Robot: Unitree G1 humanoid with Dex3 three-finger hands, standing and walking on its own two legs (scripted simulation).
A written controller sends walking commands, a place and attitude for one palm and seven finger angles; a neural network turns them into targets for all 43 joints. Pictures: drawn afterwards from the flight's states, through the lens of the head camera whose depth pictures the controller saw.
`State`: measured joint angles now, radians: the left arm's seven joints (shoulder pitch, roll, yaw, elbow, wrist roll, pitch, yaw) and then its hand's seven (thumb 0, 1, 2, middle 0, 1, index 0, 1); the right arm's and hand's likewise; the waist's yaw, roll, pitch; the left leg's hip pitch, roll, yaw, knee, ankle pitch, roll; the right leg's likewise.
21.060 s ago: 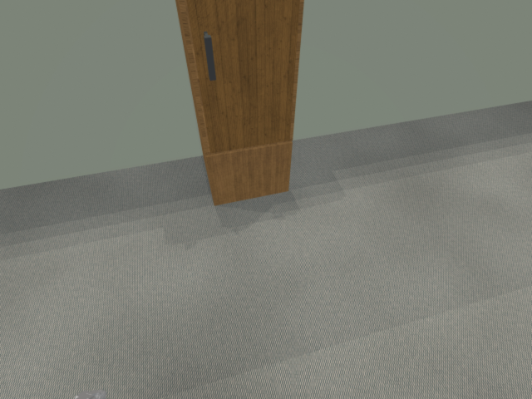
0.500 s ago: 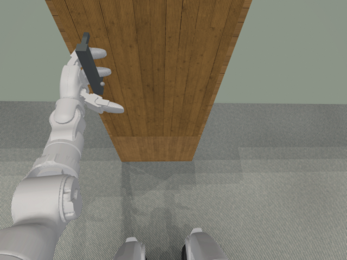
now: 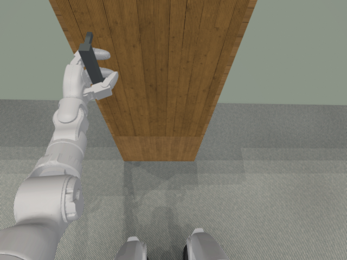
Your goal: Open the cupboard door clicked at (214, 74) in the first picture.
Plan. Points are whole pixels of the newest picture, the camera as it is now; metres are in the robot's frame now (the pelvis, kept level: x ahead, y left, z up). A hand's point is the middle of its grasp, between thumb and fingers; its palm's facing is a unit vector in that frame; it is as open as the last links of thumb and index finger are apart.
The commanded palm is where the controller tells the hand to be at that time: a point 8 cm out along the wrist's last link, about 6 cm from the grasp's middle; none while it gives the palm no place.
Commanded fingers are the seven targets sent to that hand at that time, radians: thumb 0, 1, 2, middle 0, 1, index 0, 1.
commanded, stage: close the thumb around the handle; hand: left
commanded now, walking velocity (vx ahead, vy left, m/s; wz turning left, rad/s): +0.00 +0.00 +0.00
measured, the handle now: (95, 65) +0.55 +0.15 +0.08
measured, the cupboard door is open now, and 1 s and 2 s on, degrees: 0 35 43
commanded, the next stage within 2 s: pull the door open along its arc in 0.18 s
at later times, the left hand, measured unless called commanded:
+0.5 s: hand (105, 86) +0.49 +0.12 +0.08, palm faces -0.07 -1.00 -0.03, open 5.5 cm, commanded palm +0.44 +0.18 +0.08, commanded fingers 0.00 0.90 0.90 -0.40 -1.35 -0.40 -1.35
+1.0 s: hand (140, 154) +0.32 +0.05 +0.08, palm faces +0.25 -0.97 +0.00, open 6.0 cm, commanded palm +0.24 +0.11 +0.08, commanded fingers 0.00 0.90 0.90 -0.40 -1.35 -0.40 -1.35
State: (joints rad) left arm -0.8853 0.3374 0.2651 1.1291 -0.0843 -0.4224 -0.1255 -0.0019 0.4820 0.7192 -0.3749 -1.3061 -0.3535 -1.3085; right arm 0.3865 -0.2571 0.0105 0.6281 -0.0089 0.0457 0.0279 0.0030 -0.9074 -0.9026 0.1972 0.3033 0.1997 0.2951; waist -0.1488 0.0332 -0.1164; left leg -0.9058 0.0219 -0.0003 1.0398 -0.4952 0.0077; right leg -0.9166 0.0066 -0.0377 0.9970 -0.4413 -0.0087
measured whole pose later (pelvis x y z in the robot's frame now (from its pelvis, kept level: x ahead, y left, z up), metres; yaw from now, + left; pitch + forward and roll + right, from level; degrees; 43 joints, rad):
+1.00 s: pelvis +0.02 -0.01 +0.02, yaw +1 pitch +12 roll +0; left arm 0.09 -0.10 -0.23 0.11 0.10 -0.23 0.48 0.02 0.69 0.73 -0.37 -1.35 -0.38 -1.34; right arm 0.19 -0.17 0.01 0.48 -0.05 0.03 0.06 0.01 -0.91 -0.90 0.19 0.30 0.20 0.29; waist -0.01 0.02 -0.15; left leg -0.65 0.01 0.01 0.93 -0.50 -0.01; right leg -0.68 0.00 -0.03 0.94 -0.47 -0.02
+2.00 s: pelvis +0.00 -0.03 +0.01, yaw +3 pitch +10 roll +1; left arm 0.15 -0.07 -0.31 0.08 0.09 -0.23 0.53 -0.01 -0.45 0.32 -0.27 -0.97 -0.27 -0.98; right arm 0.21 -0.19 0.00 0.53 -0.04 -0.05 0.03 0.01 -0.91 -0.90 0.20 0.30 0.20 0.29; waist -0.01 0.05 -0.13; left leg -0.65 0.00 -0.06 0.95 -0.47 -0.04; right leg -0.67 -0.01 -0.08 0.97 -0.47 -0.05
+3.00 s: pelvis +0.01 +0.00 +0.00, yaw +2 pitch +11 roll +0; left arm 0.46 0.08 -0.29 -0.27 0.02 -0.25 0.04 -0.01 -0.50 0.30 -0.17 -0.31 -0.18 -0.31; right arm 0.26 -0.21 0.03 0.35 0.00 -0.02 0.02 0.01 -0.91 -0.90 0.20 0.30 0.20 0.30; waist 0.00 0.03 -0.12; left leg -0.71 -0.01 -0.02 1.06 -0.54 0.01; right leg -0.73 -0.02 -0.04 1.05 -0.51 -0.01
